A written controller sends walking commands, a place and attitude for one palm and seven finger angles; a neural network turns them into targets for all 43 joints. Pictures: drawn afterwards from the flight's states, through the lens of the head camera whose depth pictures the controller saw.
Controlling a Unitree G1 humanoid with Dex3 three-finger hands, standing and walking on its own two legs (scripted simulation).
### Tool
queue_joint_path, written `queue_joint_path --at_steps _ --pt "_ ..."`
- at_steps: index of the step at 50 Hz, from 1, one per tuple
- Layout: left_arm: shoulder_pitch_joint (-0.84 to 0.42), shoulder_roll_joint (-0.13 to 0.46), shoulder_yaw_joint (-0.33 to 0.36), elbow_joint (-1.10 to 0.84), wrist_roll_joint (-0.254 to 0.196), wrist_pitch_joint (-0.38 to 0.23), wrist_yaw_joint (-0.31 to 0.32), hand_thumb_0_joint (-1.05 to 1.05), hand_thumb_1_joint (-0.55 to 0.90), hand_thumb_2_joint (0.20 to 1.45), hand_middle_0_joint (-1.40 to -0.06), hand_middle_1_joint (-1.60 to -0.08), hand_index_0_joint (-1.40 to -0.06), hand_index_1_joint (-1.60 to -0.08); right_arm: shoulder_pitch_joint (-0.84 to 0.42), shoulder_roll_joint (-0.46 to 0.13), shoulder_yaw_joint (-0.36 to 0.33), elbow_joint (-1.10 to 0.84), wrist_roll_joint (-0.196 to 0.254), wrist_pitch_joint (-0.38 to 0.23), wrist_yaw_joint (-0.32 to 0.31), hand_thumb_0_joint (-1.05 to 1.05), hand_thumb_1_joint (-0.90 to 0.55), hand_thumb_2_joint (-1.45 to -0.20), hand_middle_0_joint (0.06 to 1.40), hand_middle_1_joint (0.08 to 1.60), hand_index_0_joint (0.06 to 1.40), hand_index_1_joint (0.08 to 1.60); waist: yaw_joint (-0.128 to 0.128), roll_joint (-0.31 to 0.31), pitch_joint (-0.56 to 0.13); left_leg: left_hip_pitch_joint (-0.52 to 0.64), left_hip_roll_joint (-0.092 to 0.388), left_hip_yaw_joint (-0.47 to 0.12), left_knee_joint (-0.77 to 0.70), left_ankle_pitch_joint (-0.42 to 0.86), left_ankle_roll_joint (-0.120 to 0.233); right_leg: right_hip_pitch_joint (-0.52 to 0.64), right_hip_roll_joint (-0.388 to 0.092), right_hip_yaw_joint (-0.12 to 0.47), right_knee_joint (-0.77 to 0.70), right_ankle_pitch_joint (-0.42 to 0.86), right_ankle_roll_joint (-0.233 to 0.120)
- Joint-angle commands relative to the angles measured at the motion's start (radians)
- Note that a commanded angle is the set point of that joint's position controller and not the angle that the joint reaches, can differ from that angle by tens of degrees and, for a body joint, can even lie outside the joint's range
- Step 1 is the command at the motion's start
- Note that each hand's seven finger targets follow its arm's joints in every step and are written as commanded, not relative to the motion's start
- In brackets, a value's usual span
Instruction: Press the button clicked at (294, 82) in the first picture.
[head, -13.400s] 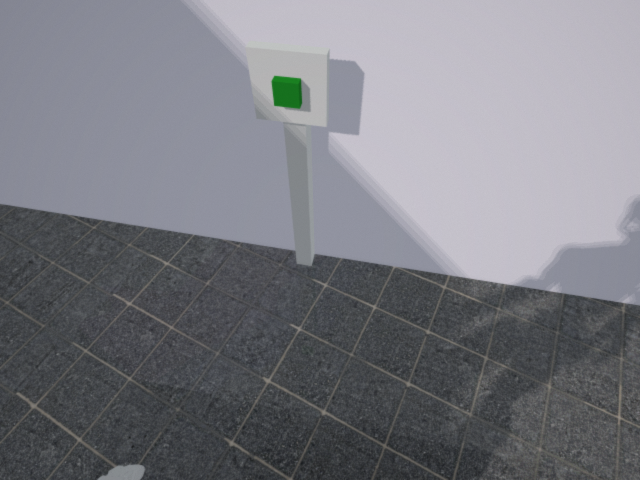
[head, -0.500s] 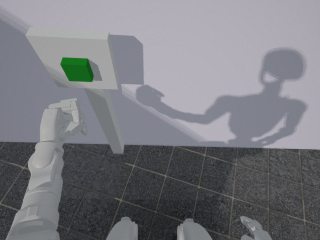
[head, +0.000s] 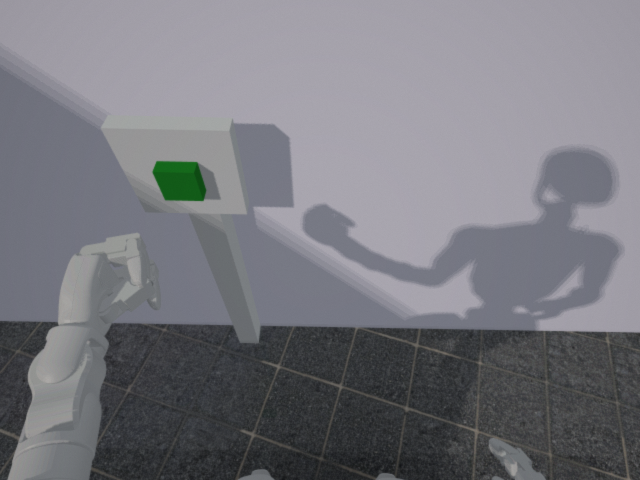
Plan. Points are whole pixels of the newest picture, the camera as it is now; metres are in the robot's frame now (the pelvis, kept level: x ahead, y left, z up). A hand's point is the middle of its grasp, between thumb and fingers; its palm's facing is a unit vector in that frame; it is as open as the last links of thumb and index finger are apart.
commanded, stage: draw the hand back to the body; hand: left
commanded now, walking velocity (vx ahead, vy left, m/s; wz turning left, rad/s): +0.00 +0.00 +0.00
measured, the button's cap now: (181, 180) +0.54 +0.22 +0.04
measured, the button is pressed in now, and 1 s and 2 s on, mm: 0 0 0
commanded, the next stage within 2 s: step back with the hand held close in 1.08 s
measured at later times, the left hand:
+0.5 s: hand (70, 315) +0.25 +0.23 +0.15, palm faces +0.33 -0.88 -0.33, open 3.1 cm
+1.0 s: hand out of the picture +0.20 +0.23 +0.21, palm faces +0.40 -0.82 -0.40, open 3.1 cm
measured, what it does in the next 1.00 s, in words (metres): stands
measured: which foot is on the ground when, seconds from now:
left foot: down 0.00-1.00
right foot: down 0.00-1.00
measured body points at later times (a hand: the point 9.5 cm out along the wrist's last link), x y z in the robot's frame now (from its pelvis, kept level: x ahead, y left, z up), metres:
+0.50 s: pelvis +0.03 +0.00 +0.04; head +0.03 -0.02 +0.49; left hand +0.23 +0.28 +0.17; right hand +0.23 -0.21 -0.03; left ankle +0.01 +0.11 -0.69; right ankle +0.00 -0.11 -0.69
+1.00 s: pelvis +0.02 -0.01 +0.05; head +0.00 -0.03 +0.50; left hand +0.17 +0.27 +0.23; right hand +0.22 -0.22 -0.04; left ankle +0.01 +0.11 -0.69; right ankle +0.00 -0.11 -0.69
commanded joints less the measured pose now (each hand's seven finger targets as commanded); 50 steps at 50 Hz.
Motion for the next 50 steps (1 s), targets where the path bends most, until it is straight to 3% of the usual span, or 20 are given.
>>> queue_joint_path --at_steps 1,3,5,6,7,8,9,10,12,14,15,20,22,25,29,30,37,40,43,50 --pt "-0.129 0.178 0.057 -0.29 -0.035 -0.03 -0.006 0.0 0.9 0.9 -1.3 -1.5 -1.3 -1.5 -0.09 -0.134 -0.046 -0.162 0.01 -0.089 -0.016 0.0 -0.9 -0.9 0.2 0.3 0.2 0.3 0.024 0.027 -0.218 0.189 -0.027 -0.059 -0.186 0.191 0.009 0.175 0.022 0.038 -0.155 0.197 0.003" --pt "-0.081 0.177 0.06 -0.357 -0.039 -0.011 -0.001 0.0 0.9 0.9 -1.3 -1.5 -1.3 -1.5 -0.105 -0.13 -0.045 -0.172 0.012 -0.107 -0.019 0.0 -0.9 -0.9 0.2 0.3 0.2 0.3 0.034 0.046 -0.209 0.22 -0.027 -0.059 -0.203 0.205 0.008 0.186 0.02 0.032 -0.165 0.209 0.003" --pt "-0.032 0.188 0.075 -0.414 -0.048 0.007 0.007 0.0 0.9 0.9 -1.3 -1.5 -1.3 -1.5 -0.114 -0.128 -0.043 -0.18 0.012 -0.125 -0.022 0.0 -0.9 -0.9 0.2 0.3 0.2 0.3 0.04 0.017 -0.211 0.233 -0.027 -0.062 -0.213 0.212 0.01 0.218 0.018 0.031 -0.178 0.215 0.004" --pt "-0.04 0.278 0.057 -0.484 0.111 0.042 0.147 0.0 0.9 0.9 -1.3 -1.5 -1.3 -1.5 -0.155 -0.113 -0.048 -0.176 -0.002 -0.109 -0.037 0.0 -0.9 -0.9 0.2 0.3 0.2 0.3 0.08 -0.003 -0.201 0.274 -0.023 -0.05 -0.264 0.21 0.016 0.259 -0.012 0.079 -0.247 0.201 -0.012" --pt "0.029 0.189 0.021 -0.497 0.123 0.076 0.219 0.0 0.9 0.9 -1.3 -1.5 -1.3 -1.5 -0.149 -0.099 -0.044 -0.187 -0.004 -0.11 -0.045 0.0 -0.9 -0.9 0.2 0.3 0.2 0.3 0.055 -0.014 -0.153 0.294 -0.019 -0.043 -0.29 0.184 0.013 0.25 -0.016 0.073 -0.275 0.184 -0.005" --pt "0.076 0.153 -0.012 -0.521 0.145 0.101 0.267 0.0 0.9 0.9 -1.3 -1.5 -1.3 -1.5 -0.151 -0.098 -0.042 -0.18 -0.004 -0.11 -0.05 0.0 -0.9 -0.9 0.2 0.3 0.2 0.3 0.057 0.001 -0.129 0.309 -0.017 -0.043 -0.307 0.189 0.012 0.275 -0.019 0.068 -0.286 0.193 -0.005" --pt "0.097 0.165 -0.004 -0.544 0.16 0.121 0.303 0.0 0.9 0.9 -1.3 -1.5 -1.3 -1.5 -0.155 -0.098 -0.04 -0.174 -0.004 -0.108 -0.053 0.0 -0.9 -0.9 0.2 0.3 0.2 0.3 0.059 0.008 -0.107 0.328 -0.014 -0.042 -0.32 0.201 0.011 0.288 -0.019 0.065 -0.301 0.205 -0.005" --pt "0.11 0.174 -0.001 -0.562 0.17 0.135 0.328 0.0 0.9 0.9 -1.3 -1.5 -1.3 -1.5 -0.159 -0.102 -0.037 -0.166 -0.009 -0.107 -0.057 0.0 -0.9 -0.9 0.2 0.3 0.2 0.3 0.058 -0.04 -0.103 0.34 -0.014 -0.042 -0.334 0.221 0.017 0.32 -0.016 0.063 -0.318 0.227 -0.004" --pt "0.113 0.165 -0.009 -0.634 0.19 0.154 0.36 0.0 0.9 0.9 -1.3 -1.5 -1.3 -1.5 -0.17 -0.097 -0.033 -0.16 -0.015 -0.11 -0.058 0.0 -0.9 -0.9 0.2 0.3 0.2 0.3 0.058 0.031 -0.104 0.408 -0.017 -0.035 -0.36 0.267 0.015 0.356 -0.017 0.059 -0.336 0.279 -0.006" --pt "0.135 0.162 -0.007 -0.691 0.203 0.166 0.382 0.0 0.9 0.9 -1.3 -1.5 -1.3 -1.5 -0.173 -0.092 -0.03 -0.152 -0.02 -0.12 -0.058 0.0 -0.9 -0.9 0.2 0.3 0.2 0.3 0.06 0.033 -0.098 0.459 -0.015 -0.037 -0.383 0.32 0.013 0.386 -0.015 0.051 -0.356 0.324 -0.007" --pt "0.157 0.17 -0.002 -0.699 0.206 0.176 0.387 0.0 0.9 0.9 -1.3 -1.5 -1.3 -1.5 -0.178 -0.094 -0.028 -0.144 -0.024 -0.124 -0.058 0.0 -0.9 -0.9 0.2 0.3 0.2 0.3 0.066 0.005 -0.086 0.465 -0.014 -0.036 -0.394 0.343 0.016 0.408 -0.012 0.051 -0.37 0.346 -0.006" --pt "0.258 0.136 -0.012 -0.776 0.214 0.201 0.391 0.0 0.9 0.9 -1.3 -1.5 -1.3 -1.5 -0.2 -0.088 -0.022 -0.134 -0.032 -0.132 -0.046 0.0 -0.9 -0.9 0.2 0.3 0.2 0.3 0.077 0.007 -0.03 0.532 -0.013 -0.033 -0.448 0.417 0.012 0.463 -0.008 0.043 -0.422 0.395 -0.004" --pt "0.301 0.132 -0.003 -0.826 0.216 0.204 0.392 0.0 0.9 0.9 -1.3 -1.5 -1.3 -1.5 -0.201 -0.082 -0.02 -0.136 -0.036 -0.135 -0.042 0.0 -0.9 -0.9 0.2 0.3 0.2 0.3 0.083 0.042 -0.037 0.569 -0.014 -0.03 -0.462 0.471 0.01 0.492 -0.009 0.041 -0.429 0.429 -0.003" --pt "0.401 0.149 0.033 -0.859 0.215 0.213 0.39 0.0 0.9 0.9 -1.3 -1.5 -1.3 -1.5 -0.208 -0.081 -0.022 -0.132 -0.044 -0.138 -0.033 0.0 -0.9 -0.9 0.2 0.3 0.2 0.3 0.097 -0.012 -0.019 0.576 -0.01 -0.027 -0.473 0.525 0.012 0.525 -0.006 0.04 -0.447 0.479 0.0" --pt "0.461 0.152 0.065 -0.957 0.215 0.21 0.386 0.0 0.9 0.9 -1.3 -1.5 -1.3 -1.5 -0.212 -0.073 -0.023 -0.136 -0.048 -0.135 -0.024 0.0 -0.9 -0.9 0.2 0.3 0.2 0.3 0.103 0.015 -0.03 0.6 -0.012 -0.021 -0.48 0.579 0.011 0.558 -0.009 0.039 -0.455 0.523 0.005" --pt "0.486 0.158 0.073 -0.96 0.214 0.215 0.384 0.0 0.9 0.9 -1.3 -1.5 -1.3 -1.5 -0.222 -0.073 -0.023 -0.133 -0.05 -0.137 -0.024 0.0 -0.9 -0.9 0.2 0.3 0.2 0.3 0.108 -0.001 -0.003 0.593 -0.011 -0.021 -0.482 0.571 0.011 0.552 -0.005 0.041 -0.467 0.524 0.005" --pt "0.57 0.167 0.115 -1.079 0.213 0.192 0.383 0.0 0.9 0.9 -1.3 -1.5 -1.3 -1.5 -0.229 -0.064 -0.026 -0.135 -0.05 -0.154 -0.023 0.0 -0.9 -0.9 0.2 0.3 0.2 0.3 0.117 0.022 0.007 0.607 -0.013 -0.022 -0.492 0.553 0.01 0.555 -0.001 0.039 -0.475 0.496 0.007" --pt "0.626 0.182 0.152 -1.104 0.211 0.182 0.382 0.0 0.9 0.9 -1.3 -1.5 -1.3 -1.5 -0.236 -0.06 -0.031 -0.133 -0.05 -0.165 -0.024 0.0 -0.9 -0.9 0.2 0.3 0.2 0.3 0.13 -0.012 0.015 0.597 -0.013 -0.024 -0.491 0.53 0.01 0.557 0.005 0.039 -0.483 0.491 0.006" --pt "0.608 0.134 0.116 -1.037 0.213 0.184 0.376 0.0 0.9 0.9 -1.3 -1.5 -1.3 -1.5 -0.227 -0.065 -0.033 -0.121 -0.048 -0.158 -0.026 0.0 -0.9 -0.9 0.2 0.3 0.2 0.3 0.111 -0.023 0.089 0.575 -0.013 -0.016 -0.508 0.444 0.011 0.515 0.004 0.038 -0.499 0.421 0.011" --pt "0.567 0.172 0.138 -1.067 0.217 0.17 0.382 0.0 0.9 0.9 -1.3 -1.5 -1.3 -1.5 -0.242 -0.066 -0.033 -0.122 -0.055 -0.17 -0.041 0.0 -0.9 -0.9 0.2 0.3 0.2 0.3 0.124 -0.011 0.064 0.586 -0.023 -0.015 -0.516 0.368 0.019 0.529 0.002 0.055 -0.523 0.356 0.008"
